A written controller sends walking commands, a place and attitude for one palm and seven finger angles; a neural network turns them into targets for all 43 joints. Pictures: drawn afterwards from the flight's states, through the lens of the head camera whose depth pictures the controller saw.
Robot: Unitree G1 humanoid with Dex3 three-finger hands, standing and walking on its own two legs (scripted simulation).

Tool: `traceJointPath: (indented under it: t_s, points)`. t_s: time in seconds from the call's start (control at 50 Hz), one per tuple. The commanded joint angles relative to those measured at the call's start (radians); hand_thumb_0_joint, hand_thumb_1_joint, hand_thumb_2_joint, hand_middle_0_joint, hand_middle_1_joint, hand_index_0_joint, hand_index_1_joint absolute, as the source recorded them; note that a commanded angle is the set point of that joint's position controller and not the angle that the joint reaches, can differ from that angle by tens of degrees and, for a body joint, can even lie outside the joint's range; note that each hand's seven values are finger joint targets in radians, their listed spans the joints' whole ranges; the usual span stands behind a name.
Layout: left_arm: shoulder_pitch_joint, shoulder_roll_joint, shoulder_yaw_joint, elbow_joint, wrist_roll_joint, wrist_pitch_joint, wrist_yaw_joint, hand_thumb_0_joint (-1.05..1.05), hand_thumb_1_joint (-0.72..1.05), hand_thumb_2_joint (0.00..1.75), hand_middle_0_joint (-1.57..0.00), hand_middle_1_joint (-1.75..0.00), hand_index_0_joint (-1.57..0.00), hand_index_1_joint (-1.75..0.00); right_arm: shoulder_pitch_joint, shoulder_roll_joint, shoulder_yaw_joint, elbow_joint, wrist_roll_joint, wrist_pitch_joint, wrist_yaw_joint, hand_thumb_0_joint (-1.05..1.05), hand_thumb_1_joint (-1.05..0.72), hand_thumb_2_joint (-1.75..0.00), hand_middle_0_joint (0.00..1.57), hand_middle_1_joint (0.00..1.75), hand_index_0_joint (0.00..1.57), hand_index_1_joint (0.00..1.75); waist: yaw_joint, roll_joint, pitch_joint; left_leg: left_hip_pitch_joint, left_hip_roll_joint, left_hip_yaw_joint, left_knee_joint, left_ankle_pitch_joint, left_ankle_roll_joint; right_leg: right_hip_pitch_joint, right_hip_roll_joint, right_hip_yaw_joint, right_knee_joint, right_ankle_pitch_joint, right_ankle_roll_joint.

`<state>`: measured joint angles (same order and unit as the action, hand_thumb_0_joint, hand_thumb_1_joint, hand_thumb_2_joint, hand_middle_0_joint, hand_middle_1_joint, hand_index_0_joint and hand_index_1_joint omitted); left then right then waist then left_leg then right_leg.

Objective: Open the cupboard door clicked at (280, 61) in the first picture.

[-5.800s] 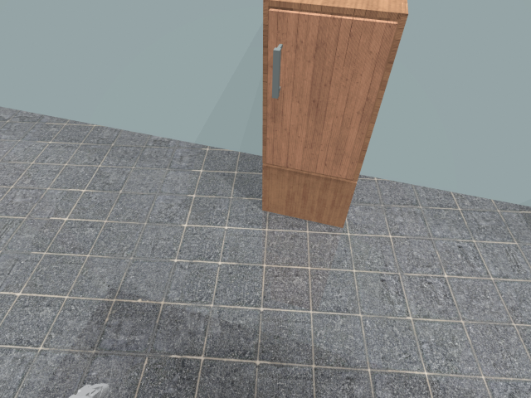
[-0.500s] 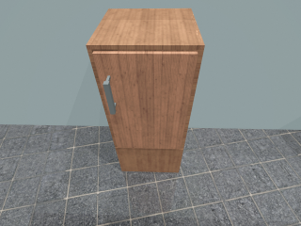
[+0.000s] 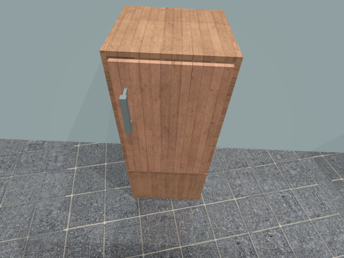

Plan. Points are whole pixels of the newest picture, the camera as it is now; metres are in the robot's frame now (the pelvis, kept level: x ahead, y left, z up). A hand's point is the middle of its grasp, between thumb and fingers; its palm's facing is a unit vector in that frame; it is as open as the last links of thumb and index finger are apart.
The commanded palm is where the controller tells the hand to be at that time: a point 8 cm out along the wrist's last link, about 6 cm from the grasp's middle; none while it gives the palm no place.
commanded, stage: come to a stop and stand still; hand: left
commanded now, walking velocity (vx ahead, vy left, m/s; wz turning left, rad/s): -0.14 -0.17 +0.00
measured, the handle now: (127, 112) +0.56 +0.18 +0.00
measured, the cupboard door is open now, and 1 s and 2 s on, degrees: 0 0 0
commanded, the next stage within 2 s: look again from close up in 0.82 s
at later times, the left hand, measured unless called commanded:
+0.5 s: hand out of the picture +0.08 +0.14 -0.17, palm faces +0.08 -0.97 -0.21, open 7.2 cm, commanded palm none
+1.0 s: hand out of the picture -0.01 +0.13 -0.17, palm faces +0.08 -0.98 -0.18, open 7.3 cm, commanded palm none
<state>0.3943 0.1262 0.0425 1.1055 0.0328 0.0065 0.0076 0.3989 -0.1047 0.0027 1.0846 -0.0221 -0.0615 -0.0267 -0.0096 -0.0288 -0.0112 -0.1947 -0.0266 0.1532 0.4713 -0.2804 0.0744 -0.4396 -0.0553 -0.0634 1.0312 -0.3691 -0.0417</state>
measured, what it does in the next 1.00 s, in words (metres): steps on the spot: right foot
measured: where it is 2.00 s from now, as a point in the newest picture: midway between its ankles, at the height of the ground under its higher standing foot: outside the picture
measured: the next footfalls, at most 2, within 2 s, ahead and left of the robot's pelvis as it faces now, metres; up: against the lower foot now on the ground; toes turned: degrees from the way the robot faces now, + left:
right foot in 0.22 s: +0.11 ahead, -0.14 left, +0.00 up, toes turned +1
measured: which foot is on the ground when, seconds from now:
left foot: down 0.00-1.00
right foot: up 0.00-0.20, down 0.22-1.00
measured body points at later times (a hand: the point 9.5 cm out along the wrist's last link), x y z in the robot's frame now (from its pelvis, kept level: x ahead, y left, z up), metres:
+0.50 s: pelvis +0.00 -0.04 -0.01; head +0.01 -0.04 +0.44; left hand +0.07 +0.19 -0.15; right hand +0.00 -0.25 -0.17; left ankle -0.01 +0.07 -0.74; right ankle +0.07 -0.14 -0.74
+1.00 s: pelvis +0.03 -0.02 +0.00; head +0.03 -0.03 +0.45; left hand -0.02 +0.18 -0.16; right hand +0.03 -0.24 -0.17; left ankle -0.01 +0.07 -0.74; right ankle +0.07 -0.14 -0.74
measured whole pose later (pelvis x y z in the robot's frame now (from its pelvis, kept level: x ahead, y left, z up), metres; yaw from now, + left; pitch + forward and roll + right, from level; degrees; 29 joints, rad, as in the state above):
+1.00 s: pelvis +0.03 -0.02 +0.00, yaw +2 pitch -1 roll +0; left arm 0.37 0.12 -0.01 1.11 0.01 -0.01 0.03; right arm 0.34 -0.14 0.01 1.05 -0.02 -0.01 -0.02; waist 0.00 0.03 0.01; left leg -0.18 0.01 0.09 0.52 -0.34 0.02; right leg -0.29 -0.05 -0.09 0.53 -0.23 0.00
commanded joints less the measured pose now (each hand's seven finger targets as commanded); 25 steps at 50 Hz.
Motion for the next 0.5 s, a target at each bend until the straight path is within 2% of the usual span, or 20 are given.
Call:
traceJointPath:
  t_s: [0.0, 0.04, 0.08, 0.12, 0.16, 0.18, 0.2, 0.22, 0.24, 0.26, 0.28, 0.3, 0.34, 0.38, 0.46, 0.48]
  points:
    - [-0.008, -0.016, -0.017, -0.062, -0.013, -0.023, 0.008, 0.0, 0.9, 0.9, -0.2, -0.3, -0.2, -0.3, 0.089, -0.089, 0.002, 0.006, 0.001, -0.025, -0.023, 0.0, -0.9, -0.9, 0.2, 0.3, 0.2, 0.3, 0.017, 0.06, 0.057, 0.022, 0.299, -0.195, -0.196, 0.73, 0.113, -0.054, -0.032, 0.033, -0.065, 0.074, 0.036]
    - [-0.023, -0.015, -0.02, -0.065, -0.016, -0.013, 0.016, 0.0, 0.9, 0.9, -0.2, -0.3, -0.2, -0.3, 0.068, -0.099, 0.0, 0.009, -0.001, -0.016, -0.027, 0.0, -0.9, -0.9, 0.2, 0.3, 0.2, 0.3, 0.016, 0.106, 0.048, 0.012, 0.285, -0.16, -0.163, 0.78, 0.101, 0.017, -0.019, 0.014, -0.188, 0.082, 0.042]
    - [-0.052, -0.001, -0.019, -0.075, -0.019, -0.01, 0.019, 0.0, 0.9, 0.9, -0.2, -0.3, -0.2, -0.3, 0.058, -0.111, -0.007, 0.013, -0.002, 0.0, -0.029, 0.0, -0.9, -0.9, 0.2, 0.3, 0.2, 0.3, 0.006, 0.115, 0.047, 0.009, 0.286, -0.169, -0.136, 0.726, 0.095, 0.068, -0.004, -0.002, -0.299, 0.08, 0.045]
    - [-0.073, 0.016, -0.014, -0.075, -0.02, -0.007, 0.021, 0.0, 0.9, 0.9, -0.2, -0.3, -0.2, -0.3, 0.056, -0.108, -0.016, 0.023, -0.001, 0.017, -0.029, 0.0, -0.9, -0.9, 0.2, 0.3, 0.2, 0.3, -0.001, 0.149, 0.062, -0.011, 0.279, -0.171, -0.115, 0.613, 0.081, 0.116, -0.001, -0.007, -0.386, 0.102, 0.045]
    - [-0.058, 0.043, -0.006, -0.078, -0.019, -0.012, 0.023, 0.0, 0.9, 0.9, -0.2, -0.3, -0.2, -0.3, 0.046, -0.099, -0.023, 0.021, 0.003, 0.027, -0.027, 0.0, -0.9, -0.9, 0.2, 0.3, 0.2, 0.3, 0.015, 0.123, 0.065, -0.044, 0.246, -0.165, -0.059, 0.47, 0.04, 0.196, -0.007, 0.005, -0.525, 0.213, 0.045]
    - [-0.039, 0.075, -0.001, -0.077, -0.017, -0.02, 0.026, 0.0, 0.9, 0.9, -0.2, -0.3, -0.2, -0.3, 0.045, -0.082, -0.023, 0.016, 0.006, 0.03, -0.023, 0.0, -0.9, -0.9, 0.2, 0.3, 0.2, 0.3, 0.021, 0.062, 0.056, -0.09, 0.201, -0.144, -0.019, 0.348, 0.002, 0.258, -0.044, 0.07, -0.559, 0.372, 0.032]
    - [-0.029, 0.103, 0.0, -0.077, -0.017, -0.027, 0.031, 0.0, 0.9, 0.9, -0.2, -0.3, -0.2, -0.3, 0.056, -0.058, -0.023, 0.007, 0.011, 0.034, -0.02, 0.0, -0.9, -0.9, 0.2, 0.3, 0.2, 0.3, 0.012, -0.018, 0.037, -0.149, 0.146, -0.112, 0.009, 0.173, -0.032, 0.307, -0.125, 0.161, -0.53, 0.583, -0.003]
    - [-0.033, 0.129, 0.001, -0.079, -0.018, -0.027, 0.033, 0.0, 0.9, 0.9, -0.2, -0.3, -0.2, -0.3, 0.07, -0.039, -0.024, 0.006, 0.015, 0.041, -0.015, 0.0, -0.9, -0.9, 0.2, 0.3, 0.2, 0.3, 0.001, -0.057, 0.023, -0.162, 0.102, -0.087, 0.016, 0.01, -0.053, 0.302, -0.198, 0.194, -0.52, 0.7, -0.046]
    - [-0.049, 0.144, 0.001, -0.087, -0.021, -0.021, 0.032, 0.0, 0.9, 0.9, -0.2, -0.3, -0.2, -0.3, 0.079, -0.029, -0.028, 0.005, 0.014, 0.044, -0.011, 0.0, -0.9, -0.9, 0.2, 0.3, 0.2, 0.3, -0.009, -0.025, 0.036, -0.13, 0.074, -0.09, 0.012, -0.013, -0.059, 0.249, -0.208, 0.166, -0.519, 0.715, -0.059]
    - [-0.058, 0.144, 0.002, -0.095, -0.019, -0.022, 0.035, 0.0, 0.9, 0.9, -0.2, -0.3, -0.2, -0.3, 0.082, -0.024, -0.029, 0.007, 0.015, 0.053, -0.01, 0.0, -0.9, -0.9, 0.2, 0.3, 0.2, 0.3, -0.012, -0.094, -0.017, -0.09, 0.085, -0.082, 0.037, 0.004, -0.062, 0.249, -0.193, 0.186, -0.53, 0.658, -0.058]
    - [-0.074, 0.135, 0.003, -0.1, -0.018, -0.023, 0.039, 0.0, 0.9, 0.9, -0.2, -0.3, -0.2, -0.3, 0.084, -0.028, -0.032, 0.009, 0.015, 0.058, -0.011, 0.0, -0.9, -0.9, 0.2, 0.3, 0.2, 0.3, -0.017, -0.147, -0.038, -0.073, 0.083, -0.08, 0.058, 0.002, -0.066, 0.248, -0.185, 0.19, -0.546, 0.617, -0.06]
    - [-0.094, 0.139, 0.006, -0.109, -0.019, -0.018, 0.041, 0.0, 0.9, 0.9, -0.2, -0.3, -0.2, -0.3, 0.075, -0.033, -0.037, 0.007, 0.013, 0.063, -0.009, 0.0, -0.9, -0.9, 0.2, 0.3, 0.2, 0.3, -0.012, -0.168, -0.028, -0.071, 0.071, -0.073, 0.08, -0.028, -0.07, 0.219, -0.196, 0.189, -0.576, 0.543, -0.062]
    - [-0.125, 0.148, 0.011, -0.13, -0.018, -0.011, 0.042, 0.0, 0.9, 0.9, -0.2, -0.3, -0.2, -0.3, 0.068, -0.037, -0.038, -0.002, 0.01, 0.071, -0.005, 0.0, -0.9, -0.9, 0.2, 0.3, 0.2, 0.3, -0.015, -0.145, -0.011, -0.05, 0.066, -0.076, 0.075, -0.035, -0.071, 0.171, -0.2, 0.204, -0.608, 0.405, -0.073]
    - [-0.147, 0.152, 0.019, -0.149, -0.015, -0.004, 0.043, 0.0, 0.9, 0.9, -0.2, -0.3, -0.2, -0.3, 0.061, -0.045, -0.042, -0.01, 0.007, 0.076, -0.002, 0.0, -0.9, -0.9, 0.2, 0.3, 0.2, 0.3, -0.016, -0.079, 0.015, -0.035, 0.073, -0.081, 0.041, -0.023, -0.07, 0.123, -0.183, 0.2, -0.617, 0.275, -0.069]
    - [-0.164, 0.142, 0.023, -0.175, -0.014, 0.007, 0.037, 0.0, 0.9, 0.9, -0.2, -0.3, -0.2, -0.3, 0.031, -0.081, -0.046, -0.038, 0.0, 0.075, 0.004, 0.0, -0.9, -0.9, 0.2, 0.3, 0.2, 0.3, -0.002, 0.048, 0.077, -0.087, 0.116, -0.145, -0.041, -0.044, -0.039, 0.07, -0.102, 0.147, -0.597, 0.056, -0.03]
    - [-0.159, 0.135, 0.022, -0.181, -0.011, 0.009, 0.036, 0.0, 0.9, 0.9, -0.2, -0.3, -0.2, -0.3, 0.018, -0.088, -0.048, -0.048, -0.001, 0.075, 0.006, 0.0, -0.9, -0.9, 0.2, 0.3, 0.2, 0.3, 0.004, 0.055, 0.087, -0.114, 0.132, -0.162, -0.071, -0.084, -0.03, 0.08, -0.08, 0.129, -0.594, 0.017, -0.019]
